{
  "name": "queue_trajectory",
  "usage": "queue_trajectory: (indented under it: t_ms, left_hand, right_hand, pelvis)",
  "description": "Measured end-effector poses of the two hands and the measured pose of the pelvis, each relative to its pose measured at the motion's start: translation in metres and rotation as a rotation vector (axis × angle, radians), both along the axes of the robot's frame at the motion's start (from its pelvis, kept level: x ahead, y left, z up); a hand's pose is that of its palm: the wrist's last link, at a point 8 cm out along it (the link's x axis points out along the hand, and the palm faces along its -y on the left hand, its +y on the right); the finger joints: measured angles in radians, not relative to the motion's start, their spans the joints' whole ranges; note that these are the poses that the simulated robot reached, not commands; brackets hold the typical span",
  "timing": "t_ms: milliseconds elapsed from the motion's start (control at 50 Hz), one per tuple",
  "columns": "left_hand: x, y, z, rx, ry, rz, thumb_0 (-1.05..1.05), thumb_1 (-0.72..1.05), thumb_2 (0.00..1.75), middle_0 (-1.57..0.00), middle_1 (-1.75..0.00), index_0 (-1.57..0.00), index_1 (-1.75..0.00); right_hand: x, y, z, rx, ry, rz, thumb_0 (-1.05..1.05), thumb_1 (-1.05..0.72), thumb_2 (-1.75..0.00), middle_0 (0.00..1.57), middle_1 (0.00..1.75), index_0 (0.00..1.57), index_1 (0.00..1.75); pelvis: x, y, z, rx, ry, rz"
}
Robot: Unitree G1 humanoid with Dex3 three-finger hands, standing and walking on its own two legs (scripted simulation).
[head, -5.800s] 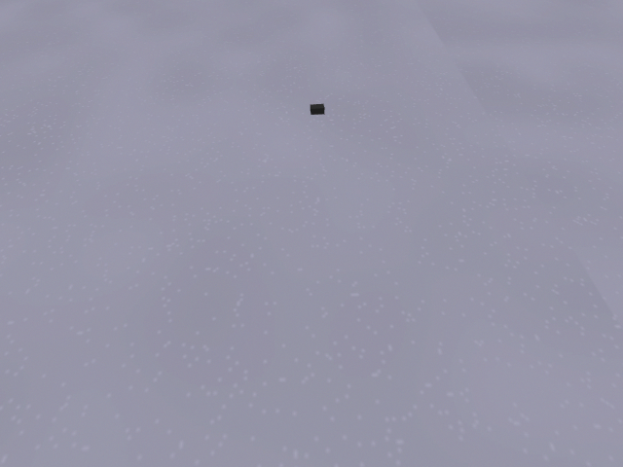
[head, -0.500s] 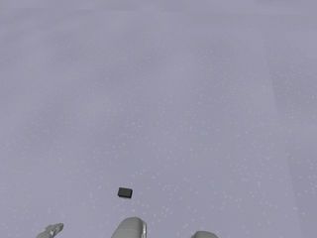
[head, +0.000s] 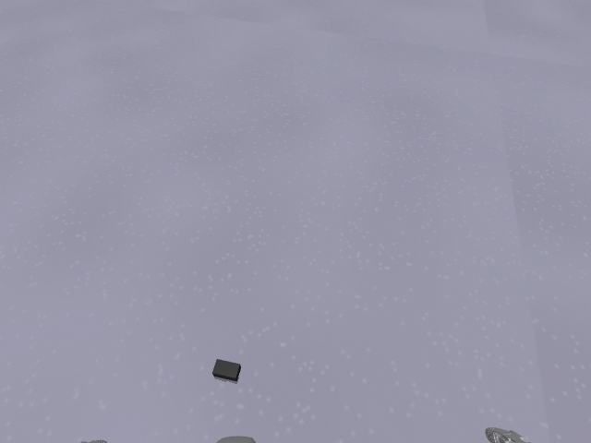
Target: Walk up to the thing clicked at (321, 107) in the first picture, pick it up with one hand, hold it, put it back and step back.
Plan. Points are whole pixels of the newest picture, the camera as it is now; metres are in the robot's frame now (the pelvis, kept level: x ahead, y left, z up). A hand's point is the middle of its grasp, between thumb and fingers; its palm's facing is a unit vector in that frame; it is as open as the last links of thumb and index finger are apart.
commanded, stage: walk up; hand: left
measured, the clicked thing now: (226, 370) +0.40 +0.24 -0.74
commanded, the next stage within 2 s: stand in 1.02 s
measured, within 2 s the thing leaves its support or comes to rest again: neither
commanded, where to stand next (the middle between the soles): +0.04 +0.02 m, yaw -2 degrees
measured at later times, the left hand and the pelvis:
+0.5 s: hand out of the picture +0.10 +0.27 -0.13, palm faces -0.05 -0.92 -0.38, open 7.3 cm; pelvis +0.01 +0.01 +0.02, yaw -1 degrees
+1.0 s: hand out of the picture +0.12 +0.26 -0.13, palm faces -0.05 -0.92 -0.38, open 7.3 cm; pelvis +0.02 +0.01 +0.02, yaw -1 degrees
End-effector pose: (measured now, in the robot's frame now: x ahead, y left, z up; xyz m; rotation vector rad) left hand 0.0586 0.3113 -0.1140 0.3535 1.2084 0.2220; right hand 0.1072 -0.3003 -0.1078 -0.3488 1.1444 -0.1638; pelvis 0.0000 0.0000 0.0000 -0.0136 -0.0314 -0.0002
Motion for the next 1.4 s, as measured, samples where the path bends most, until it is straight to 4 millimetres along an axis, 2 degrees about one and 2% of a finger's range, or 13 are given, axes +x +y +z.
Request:
queue_trajectory:
  t_ms: [120, 220, 580, 760, 1060, 1220, 1400]
  left_hand:
    - [0.012, 0.005, 0.009, 0.015, -0.009, 0.001, 0.01, 0.91, 0.90, -0.20, -0.30, -0.21, -0.30]
    - [0.020, 0.006, 0.015, 0.020, -0.008, -0.007, 0.01, 0.91, 0.90, -0.20, -0.30, -0.21, -0.30]
    - [0.043, -0.004, 0.018, -0.008, 0.000, -0.037, 0.01, 0.91, 0.90, -0.20, -0.30, -0.21, -0.30]
    - [0.051, -0.005, 0.019, -0.008, -0.005, -0.043, 0.01, 0.91, 0.90, -0.20, -0.30, -0.21, -0.30]
    - [0.053, -0.004, 0.020, -0.009, -0.007, -0.035, 0.01, 0.91, 0.90, -0.20, -0.30, -0.21, -0.30]
    - [0.050, -0.015, 0.016, -0.043, 0.003, -0.031, 0.01, 0.91, 0.90, -0.20, -0.30, -0.21, -0.30]
    - [0.043, -0.026, 0.014, -0.061, 0.010, -0.027, 0.01, 0.91, 0.90, -0.20, -0.30, -0.21, -0.30]
  right_hand:
    - [0.018, 0.008, 0.004, 0.025, -0.022, -0.002, 0.00, -0.90, -0.90, 0.20, 0.30, 0.21, 0.30]
    - [0.021, 0.008, 0.007, 0.031, -0.019, -0.018, 0.00, -0.90, -0.90, 0.20, 0.30, 0.21, 0.30]
    - [-0.017, -0.001, 0.008, 0.016, 0.076, -0.099, 0.00, -0.91, -0.90, 0.20, 0.30, 0.20, 0.30]
    - [-0.024, 0.000, 0.006, 0.021, 0.088, -0.117, 0.00, -0.91, -0.90, 0.20, 0.30, 0.20, 0.30]
    - [-0.015, 0.004, 0.008, 0.023, 0.060, -0.110, 0.00, -0.91, -0.90, 0.20, 0.30, 0.20, 0.30]
    - [-0.008, 0.007, 0.012, 0.023, 0.042, -0.088, 0.00, -0.91, -0.90, 0.20, 0.30, 0.20, 0.30]
    - [-0.008, 0.001, 0.013, 0.020, 0.039, -0.082, 0.00, -0.91, -0.90, 0.20, 0.30, 0.20, 0.30]
  pelvis:
    - [0.005, 0.002, 0.006, 0.004, -0.003, -0.003]
    - [0.007, 0.003, 0.011, 0.009, -0.003, -0.007]
    - [0.016, 0.006, 0.018, 0.016, -0.004, -0.019]
    - [0.019, 0.007, 0.019, 0.015, -0.006, -0.021]
    - [0.022, 0.007, 0.019, 0.018, -0.010, -0.023]
    - [0.021, 0.003, 0.022, 0.015, -0.008, -0.019]
    - [0.020, -0.003, 0.023, 0.015, -0.010, -0.016]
